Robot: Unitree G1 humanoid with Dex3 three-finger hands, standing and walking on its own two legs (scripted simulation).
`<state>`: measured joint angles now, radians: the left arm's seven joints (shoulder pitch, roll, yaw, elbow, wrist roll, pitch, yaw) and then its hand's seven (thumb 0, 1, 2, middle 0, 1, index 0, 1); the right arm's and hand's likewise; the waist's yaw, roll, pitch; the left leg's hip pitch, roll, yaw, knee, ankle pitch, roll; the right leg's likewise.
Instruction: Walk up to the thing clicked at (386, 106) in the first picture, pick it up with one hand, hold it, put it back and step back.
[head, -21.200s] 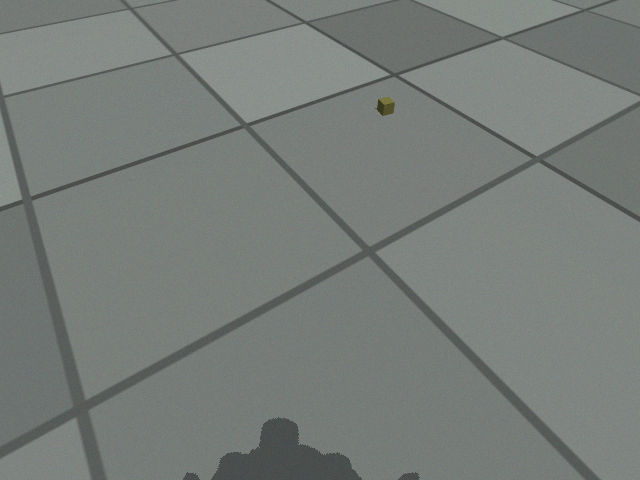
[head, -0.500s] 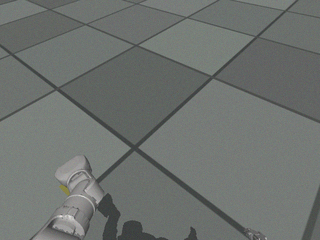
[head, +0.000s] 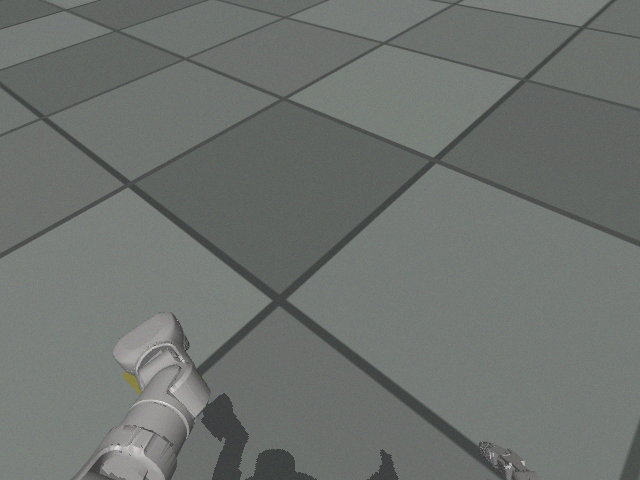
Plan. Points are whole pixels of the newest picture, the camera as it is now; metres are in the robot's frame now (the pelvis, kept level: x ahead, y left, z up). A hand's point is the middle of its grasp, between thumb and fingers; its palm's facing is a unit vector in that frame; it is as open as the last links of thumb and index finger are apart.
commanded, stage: hold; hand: left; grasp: from above
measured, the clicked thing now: (166, 380) +0.30 +0.25 -0.08
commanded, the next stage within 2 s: crouch in 0.76 s
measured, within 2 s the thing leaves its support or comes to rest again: neither
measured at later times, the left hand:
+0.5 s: hand (171, 371) +0.29 +0.23 -0.03, palm faces -0.29 -0.32 -0.90, open 8.2 cm
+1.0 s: hand (175, 368) +0.30 +0.23 -0.04, palm faces -0.30 -0.31 -0.90, open 7.8 cm
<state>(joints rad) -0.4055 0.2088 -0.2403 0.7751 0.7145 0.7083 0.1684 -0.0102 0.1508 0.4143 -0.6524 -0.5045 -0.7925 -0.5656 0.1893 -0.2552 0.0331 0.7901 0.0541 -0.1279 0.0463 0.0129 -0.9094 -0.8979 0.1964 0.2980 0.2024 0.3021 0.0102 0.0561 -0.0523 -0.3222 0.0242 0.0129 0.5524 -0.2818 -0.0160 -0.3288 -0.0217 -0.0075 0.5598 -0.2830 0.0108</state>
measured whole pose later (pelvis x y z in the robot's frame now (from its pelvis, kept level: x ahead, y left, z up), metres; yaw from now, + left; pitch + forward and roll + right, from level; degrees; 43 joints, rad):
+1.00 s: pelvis +0.01 +0.00 +0.00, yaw +0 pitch +3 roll +0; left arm -0.39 0.19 -0.28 0.72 0.73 0.78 0.15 -0.04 0.19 0.32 -0.68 -0.46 -0.94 -0.51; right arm 0.16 -0.25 0.03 0.78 0.05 -0.13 0.04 0.01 -0.89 -0.89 0.20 0.30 0.20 0.30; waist 0.02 0.06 -0.05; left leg -0.30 0.02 0.01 0.54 -0.29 -0.02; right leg -0.30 -0.02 -0.01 0.55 -0.29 0.01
